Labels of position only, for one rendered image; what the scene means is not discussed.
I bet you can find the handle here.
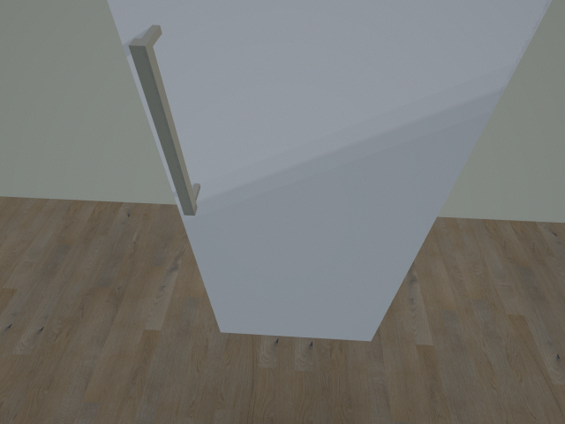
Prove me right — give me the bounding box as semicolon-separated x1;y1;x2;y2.
128;25;200;216

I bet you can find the fridge door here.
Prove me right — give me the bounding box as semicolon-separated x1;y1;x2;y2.
107;0;552;341

